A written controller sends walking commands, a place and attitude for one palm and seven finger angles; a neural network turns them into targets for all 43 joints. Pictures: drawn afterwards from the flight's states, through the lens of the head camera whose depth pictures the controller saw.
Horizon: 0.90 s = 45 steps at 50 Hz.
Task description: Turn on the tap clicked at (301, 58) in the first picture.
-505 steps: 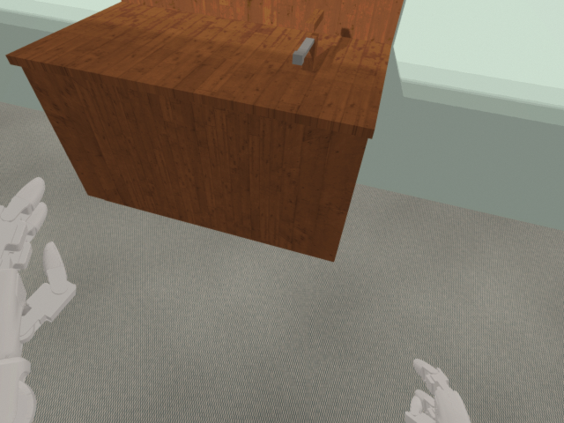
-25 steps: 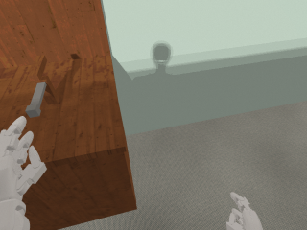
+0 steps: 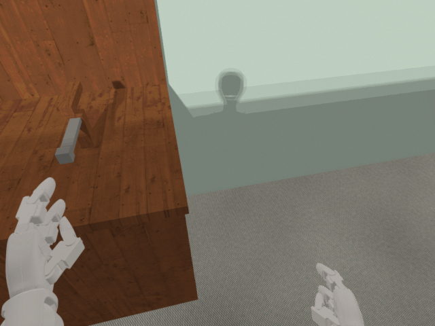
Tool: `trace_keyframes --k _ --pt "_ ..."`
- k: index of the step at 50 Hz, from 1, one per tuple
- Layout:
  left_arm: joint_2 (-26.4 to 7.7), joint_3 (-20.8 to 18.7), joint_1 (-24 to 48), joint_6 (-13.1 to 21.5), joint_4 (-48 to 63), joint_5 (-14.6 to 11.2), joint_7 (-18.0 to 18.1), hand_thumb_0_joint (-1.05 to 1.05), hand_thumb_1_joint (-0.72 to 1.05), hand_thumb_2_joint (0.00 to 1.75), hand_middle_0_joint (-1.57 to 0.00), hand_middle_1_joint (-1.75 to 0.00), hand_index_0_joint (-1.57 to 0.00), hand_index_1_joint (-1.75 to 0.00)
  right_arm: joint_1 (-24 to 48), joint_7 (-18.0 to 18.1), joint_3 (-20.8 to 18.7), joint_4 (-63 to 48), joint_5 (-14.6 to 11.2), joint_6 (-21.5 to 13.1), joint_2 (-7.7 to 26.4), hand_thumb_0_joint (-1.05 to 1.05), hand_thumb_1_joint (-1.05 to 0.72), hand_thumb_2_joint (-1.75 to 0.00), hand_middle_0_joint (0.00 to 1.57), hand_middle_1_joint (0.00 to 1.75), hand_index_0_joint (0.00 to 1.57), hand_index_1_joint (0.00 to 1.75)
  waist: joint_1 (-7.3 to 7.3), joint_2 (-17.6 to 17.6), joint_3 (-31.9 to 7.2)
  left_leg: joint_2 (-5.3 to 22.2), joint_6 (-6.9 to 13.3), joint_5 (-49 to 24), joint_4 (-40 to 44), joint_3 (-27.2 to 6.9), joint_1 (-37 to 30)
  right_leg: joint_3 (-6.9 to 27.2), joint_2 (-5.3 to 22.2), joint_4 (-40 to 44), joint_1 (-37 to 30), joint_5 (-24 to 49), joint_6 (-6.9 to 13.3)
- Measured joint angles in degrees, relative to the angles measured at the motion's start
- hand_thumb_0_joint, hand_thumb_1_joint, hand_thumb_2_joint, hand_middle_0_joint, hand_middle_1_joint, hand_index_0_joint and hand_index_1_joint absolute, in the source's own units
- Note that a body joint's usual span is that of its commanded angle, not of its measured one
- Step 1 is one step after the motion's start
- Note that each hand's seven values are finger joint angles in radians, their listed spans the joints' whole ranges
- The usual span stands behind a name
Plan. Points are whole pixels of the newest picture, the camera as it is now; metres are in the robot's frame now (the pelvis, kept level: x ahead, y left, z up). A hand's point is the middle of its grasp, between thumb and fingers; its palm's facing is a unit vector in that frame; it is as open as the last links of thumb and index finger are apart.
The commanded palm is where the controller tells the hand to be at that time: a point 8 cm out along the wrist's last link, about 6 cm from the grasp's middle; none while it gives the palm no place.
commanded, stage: turn the palm inward beside the body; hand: left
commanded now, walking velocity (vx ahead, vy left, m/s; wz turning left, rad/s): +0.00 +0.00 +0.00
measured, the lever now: (65, 155) +0.41 +0.41 +0.09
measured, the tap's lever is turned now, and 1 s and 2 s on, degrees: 0 0 0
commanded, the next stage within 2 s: reach beside the lever's end, fingers flat in 0.60 s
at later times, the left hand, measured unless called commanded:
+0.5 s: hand (96, 244) +0.19 +0.21 +0.13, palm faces +0.51 -0.85 -0.09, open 7.4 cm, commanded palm +0.13 +0.25 +0.14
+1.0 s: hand (96, 230) +0.21 +0.22 +0.12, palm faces +0.53 -0.84 -0.09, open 7.4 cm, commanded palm +0.17 +0.27 +0.13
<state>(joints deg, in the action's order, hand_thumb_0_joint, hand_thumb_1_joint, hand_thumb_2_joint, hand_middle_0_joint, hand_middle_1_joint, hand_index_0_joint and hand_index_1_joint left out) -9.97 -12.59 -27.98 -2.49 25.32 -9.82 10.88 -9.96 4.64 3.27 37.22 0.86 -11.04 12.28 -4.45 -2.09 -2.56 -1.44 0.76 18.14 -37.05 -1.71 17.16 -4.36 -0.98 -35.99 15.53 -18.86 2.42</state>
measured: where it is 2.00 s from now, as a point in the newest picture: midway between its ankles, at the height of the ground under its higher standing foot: outside the picture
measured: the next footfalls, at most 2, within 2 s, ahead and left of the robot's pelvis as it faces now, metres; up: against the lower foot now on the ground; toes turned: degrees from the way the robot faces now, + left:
none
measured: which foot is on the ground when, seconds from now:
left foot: down 0.00-1.00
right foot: down 0.00-1.00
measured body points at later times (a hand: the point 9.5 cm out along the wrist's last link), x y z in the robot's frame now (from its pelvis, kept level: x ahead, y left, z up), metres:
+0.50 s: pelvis +0.00 -0.02 +0.00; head -0.03 -0.05 +0.45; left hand +0.16 +0.25 +0.14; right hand +0.21 -0.24 -0.07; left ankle +0.02 +0.11 -0.72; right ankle +0.01 -0.09 -0.72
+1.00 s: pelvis +0.01 -0.03 +0.00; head -0.01 -0.05 +0.45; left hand +0.18 +0.27 +0.13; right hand +0.21 -0.24 -0.08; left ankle +0.02 +0.11 -0.72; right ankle +0.01 -0.09 -0.72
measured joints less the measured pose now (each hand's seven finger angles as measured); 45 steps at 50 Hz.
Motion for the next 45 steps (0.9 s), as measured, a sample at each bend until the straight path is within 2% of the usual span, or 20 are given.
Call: trace_keyframes --k 17,36,45 --pt "0.74 -0.05 -0.02 -2.95 0.03 -1.84 0.42 0.01 0.90 0.90 -0.20 -0.30 -0.20 -0.30 -0.20 0.52 -0.37 0.80 -0.44 -0.26 0.43 0.01 -0.90 -0.90 0.21 0.30 0.20 0.30 0.22 -0.59 -0.17 0.96 -1.27 -0.39 0.88 -0.89 -0.86 -0.82 -1.01 0.77 -0.89 0.15 1.28" --pt "1.16 -0.07 -0.47 -2.34 -0.22 -2.02 0.34 0.01 0.90 0.90 -0.20 -0.30 -0.20 -0.30 -0.28 0.56 -0.99 0.53 -0.59 -0.13 0.83 0.01 -0.91 -0.90 0.21 0.30 0.20 0.30 0.25 -0.78 -0.79 1.51 -2.13 0.43 0.52 -1.08 -0.68 -0.98 -1.56 -0.24 -0.37 -1.02 2.08" --pt "0.35 -2.28 2.93 -1.55 -4.42 -2.29 0.25 0.01 0.90 0.90 -0.20 -0.30 -0.20 -0.30 0.02 1.13 -1.11 1.27 -0.82 0.20 0.78 0.01 -0.91 -0.90 0.21 0.30 0.20 0.30 0.32 -0.77 -0.42 1.43 -2.11 0.48 0.31 -1.22 -0.25 -1.12 -1.49 -0.36 -0.04 -1.07 2.08"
